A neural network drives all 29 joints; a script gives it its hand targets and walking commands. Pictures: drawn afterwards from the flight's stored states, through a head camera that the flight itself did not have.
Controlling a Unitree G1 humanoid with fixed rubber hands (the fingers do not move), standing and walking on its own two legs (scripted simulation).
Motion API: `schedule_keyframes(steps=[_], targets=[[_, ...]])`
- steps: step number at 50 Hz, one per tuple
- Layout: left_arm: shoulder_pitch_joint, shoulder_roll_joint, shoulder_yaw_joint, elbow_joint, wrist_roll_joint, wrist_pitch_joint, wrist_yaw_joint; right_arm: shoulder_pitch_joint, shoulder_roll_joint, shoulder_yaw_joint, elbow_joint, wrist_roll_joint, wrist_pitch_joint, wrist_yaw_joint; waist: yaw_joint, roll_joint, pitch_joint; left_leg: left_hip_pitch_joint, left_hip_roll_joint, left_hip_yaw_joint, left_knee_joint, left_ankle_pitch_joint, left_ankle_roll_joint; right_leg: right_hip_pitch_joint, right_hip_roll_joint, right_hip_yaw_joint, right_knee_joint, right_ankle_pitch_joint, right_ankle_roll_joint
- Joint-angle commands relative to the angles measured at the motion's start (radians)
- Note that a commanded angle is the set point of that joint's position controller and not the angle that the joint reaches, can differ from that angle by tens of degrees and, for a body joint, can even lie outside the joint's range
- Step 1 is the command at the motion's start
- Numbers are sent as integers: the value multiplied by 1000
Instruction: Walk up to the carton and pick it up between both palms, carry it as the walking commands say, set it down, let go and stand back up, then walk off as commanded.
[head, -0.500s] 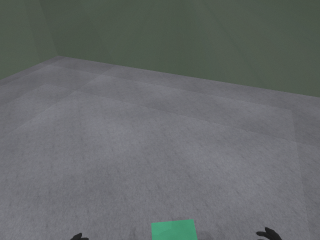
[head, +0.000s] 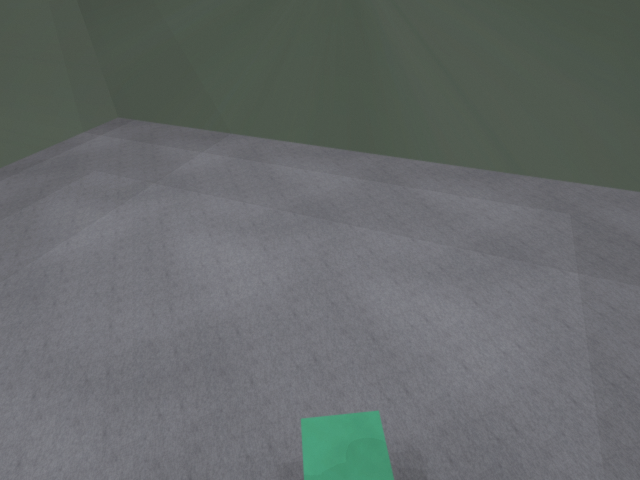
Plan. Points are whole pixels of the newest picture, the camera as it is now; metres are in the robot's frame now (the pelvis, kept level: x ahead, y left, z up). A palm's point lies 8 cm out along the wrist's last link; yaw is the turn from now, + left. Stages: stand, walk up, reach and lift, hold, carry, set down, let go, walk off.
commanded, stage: stand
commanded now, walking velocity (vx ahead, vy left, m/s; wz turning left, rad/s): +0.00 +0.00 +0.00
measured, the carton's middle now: (345, 475) +0.41 -0.01 -0.65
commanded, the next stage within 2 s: walk off in 1.12 s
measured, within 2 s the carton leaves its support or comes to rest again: neither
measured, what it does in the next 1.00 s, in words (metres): walks backwards: right foot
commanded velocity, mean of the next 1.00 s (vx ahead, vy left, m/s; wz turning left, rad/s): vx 0.00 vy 0.00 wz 0.00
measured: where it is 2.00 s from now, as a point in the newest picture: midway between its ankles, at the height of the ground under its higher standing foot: outside the picture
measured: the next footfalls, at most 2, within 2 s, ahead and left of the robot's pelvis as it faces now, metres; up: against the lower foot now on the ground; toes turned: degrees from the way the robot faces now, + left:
right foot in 0.80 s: -0.12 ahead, -0.09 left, +0.00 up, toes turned +0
left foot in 1.06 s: -0.35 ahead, +0.16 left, +0.00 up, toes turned -2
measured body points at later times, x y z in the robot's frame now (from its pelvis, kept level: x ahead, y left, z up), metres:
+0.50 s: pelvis -0.10 +0.00 -0.01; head -0.17 +0.01 +0.44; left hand -0.04 +0.29 -0.13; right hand -0.06 -0.29 -0.12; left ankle +0.02 +0.10 -0.73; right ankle +0.03 -0.09 -0.73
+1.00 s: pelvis -0.29 +0.01 -0.04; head -0.44 +0.02 +0.39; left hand -0.30 +0.27 -0.19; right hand -0.23 -0.26 -0.15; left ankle -0.32 +0.14 -0.66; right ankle -0.16 -0.09 -0.73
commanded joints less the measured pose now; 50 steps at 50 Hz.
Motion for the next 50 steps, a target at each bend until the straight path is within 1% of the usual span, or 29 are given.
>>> schedule_keyframes(steps=[1,11,18,20,24,25,27,28,29,30,31,32,33,34,35,36,37,38,39,40,41,42,43,44,45,47,48,49,50], targets=[[-89,161,31,-74,-2,-18,-1,-55,-169,-38,-70,0,-26,-7,-5,-33,180,-143,118,-138,-149,-184,3,-150,-150,188,-177,-254,4],[-46,187,39,-48,-4,-1,-9,-22,-192,-38,-42,-7,-14,0,2,7,246,-258,122,-165,-179,-385,11,-224,-141,205,-173,-389,-3],[-16,196,48,-48,-4,0,-9,-2,-203,-43,-35,-3,-15,1,1,-4,176,-241,118,-151,-147,-329,18,-201,-136,194,-142,-329,-10],[-1,196,50,-48,-4,6,-10,5,-205,-45,-35,-4,-8,3,1,-8,169,-253,114,-147,-146,-386,20,-213,-133,193,-146,-385,-12],[22,204,61,-59,1,26,-13,29,-212,-57,-42,-12,16,10,-1,-16,210,-306,105,-144,-146,-559,30,-299,-127,196,-165,-577,-25],[29,206,64,-62,3,29,-13,35,-215,-60,-43,-13,21,12,-1,-12,220,-315,107,-145,-147,-573,37,-313,-121,190,-158,-584,-27],[34,193,66,-60,2,33,-16,32,-217,-63,-36,-10,26,13,-3,-4,203,-295,117,-140,-141,-527,48,-305,-100,155,-113,-511,-26],[36,179,63,-56,2,35,-19,25,-218,-63,-31,-6,29,12,-8,19,169,-272,133,-146,-149,-508,56,-278,-82,120,-63,-444,-19],[54,163,63,-45,3,37,-23,17,-225,-63,-24,-2,32,9,-8,71,102,-273,167,-170,-191,-517,66,-192,-45,55,65,-349,-10],[100,146,65,-29,1,40,-29,0,-245,-67,-22,0,35,2,3,165,27,-334,234,-250,-295,-573,94,-51,20,-33,323,-207,4],[183,150,70,-1,-1,48,-36,-67,-259,-71,-42,-7,39,-10,41,190,-31,-433,277,-286,-369,-635,118,78,28,-60,524,-174,9],[284,151,76,25,-1,59,-40,-157,-265,-80,-70,-15,47,-20,98,195,-42,-573,289,-243,-401,-686,101,192,17,-101,641,-206,6],[376,146,81,45,-1,73,-44,-268,-270,-90,-100,-19,57,-31,164,229,-32,-785,289,-193,-421,-710,71,343,-5,-104,747,-215,-9],[471,121,81,57,-5,87,-44,-381,-265,-95,-131,-18,69,-41,252,239,16,-980,283,-135,-382,-699,28,464,-56,-72,748,-217,-29],[543,111,79,66,-2,94,-38,-449,-240,-93,-150,-15,79,-51,325,156,97,-1050,241,-74,-211,-685,-36,471,-144,19,535,-243,-53],[487,92,63,65,8,88,-30,-414,-170,-76,-142,1,85,-55,286,-88,222,-932,142,-27,124,-551,-50,213,-163,188,247,-465,-69],[266,129,42,-13,26,71,-11,-226,-114,-47,-118,24,87,-43,146,-421,339,-668,3,25,482,-391,-70,-289,-337,555,-292,-880,-79],[19,118,15,-95,12,68,2,-65,-94,-31,-70,22,84,-43,-7,-307,403,-496,19,-87,609,-301,-52,-574,-342,644,-386,-948,-72],[-88,139,5,-163,4,61,5,96,-52,-17,-17,21,95,-35,-102,-252,432,-378,11,-31,738,-250,-61,-714,-338,594,-433,-991,-99],[-125,171,11,-185,20,63,7,163,-58,-28,-8,6,108,-34,-172,-260,386,-295,-31,27,937,-212,-69,-813,-321,497,-470,-1066,-120],[-232,213,59,-152,24,66,14,123,-101,-61,0,3,117,-10,-181,-308,382,-160,-43,11,1110,-188,-53,-965,-292,375,-532,-834,-147],[-283,223,72,-138,20,47,21,83,-144,-76,-21,-2,123,-2,-174,-376,377,-101,-21,-52,1174,-145,-42,-1069,-316,390,-481,-705,-170],[-272,257,77,-156,6,30,30,31,-265,-113,-74,-12,122,-3,-140,-341,386,-100,85,-83,1110,-124,-49,-1043,-333,411,-417,-691,-200],[-236,231,65,-158,-5,30,34,-15,-281,-122,-102,-6,124,-3,-107,-284,399,-98,133,-97,1017,-135,-71,-1013,-342,435,-376,-734,-211],[-179,192,55,-156,-11,32,46,-28,-265,-118,-114,-3,127,0,-92,-219,410,-105,134,-112,949,-174,-69,-953,-358,452,-340,-774,-200],[-133,131,46,-122,-14,42,65,59,-171,-74,-49,-3,127,13,-108,-56,429,-164,108,-54,697,-248,-43,-778,-341,395,-292,-724,-120],[-100,175,62,-116,-2,42,62,95,-149,-60,-24,-1,112,16,-96,-12,409,-158,110,-2,513,-328,-20,-687,-329,363,-270,-704,-90],[-69,240,84,-115,5,42,59,119,-160,-59,-12,5,96,16,-78,-16,396,-157,119,37,288,-398,1,-586,-316,323,-228,-677,-67],[-10,246,93,-96,-1,50,51,137,-145,-53,11,13,83,13,-50,-1,374,-132,100,84,62,-417,19,-507,-284,264,-160,-629,-55]])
